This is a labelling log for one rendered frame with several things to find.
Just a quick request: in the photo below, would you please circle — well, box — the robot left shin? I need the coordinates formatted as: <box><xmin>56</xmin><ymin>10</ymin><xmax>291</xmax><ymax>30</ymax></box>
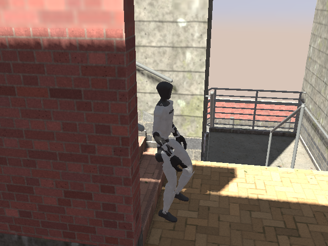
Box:
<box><xmin>176</xmin><ymin>172</ymin><xmax>194</xmax><ymax>194</ymax></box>

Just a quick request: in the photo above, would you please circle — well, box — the left robot hand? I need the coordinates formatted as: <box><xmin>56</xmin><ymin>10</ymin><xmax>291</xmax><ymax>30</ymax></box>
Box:
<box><xmin>176</xmin><ymin>135</ymin><xmax>187</xmax><ymax>150</ymax></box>

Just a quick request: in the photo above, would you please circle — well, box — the left robot forearm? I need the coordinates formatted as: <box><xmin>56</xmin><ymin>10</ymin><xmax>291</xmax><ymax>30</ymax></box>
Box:
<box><xmin>172</xmin><ymin>124</ymin><xmax>180</xmax><ymax>138</ymax></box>

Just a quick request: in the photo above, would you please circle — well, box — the robot right shin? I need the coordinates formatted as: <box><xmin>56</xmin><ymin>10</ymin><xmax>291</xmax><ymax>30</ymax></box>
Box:
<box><xmin>162</xmin><ymin>184</ymin><xmax>177</xmax><ymax>214</ymax></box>

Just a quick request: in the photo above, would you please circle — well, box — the right robot upper arm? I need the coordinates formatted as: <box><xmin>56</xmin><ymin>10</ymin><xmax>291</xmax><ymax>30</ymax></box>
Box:
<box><xmin>152</xmin><ymin>107</ymin><xmax>164</xmax><ymax>137</ymax></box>

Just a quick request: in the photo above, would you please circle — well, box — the right robot hand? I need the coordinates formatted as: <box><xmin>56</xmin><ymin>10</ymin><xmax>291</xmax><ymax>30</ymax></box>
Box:
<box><xmin>170</xmin><ymin>155</ymin><xmax>187</xmax><ymax>172</ymax></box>

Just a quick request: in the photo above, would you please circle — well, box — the robot shin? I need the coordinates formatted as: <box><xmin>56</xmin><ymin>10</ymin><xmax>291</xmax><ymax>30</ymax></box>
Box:
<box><xmin>176</xmin><ymin>172</ymin><xmax>194</xmax><ymax>194</ymax></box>
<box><xmin>162</xmin><ymin>184</ymin><xmax>177</xmax><ymax>214</ymax></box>

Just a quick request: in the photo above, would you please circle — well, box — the right robot forearm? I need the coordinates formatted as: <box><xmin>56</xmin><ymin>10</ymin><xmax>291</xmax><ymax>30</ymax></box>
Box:
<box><xmin>153</xmin><ymin>132</ymin><xmax>175</xmax><ymax>158</ymax></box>

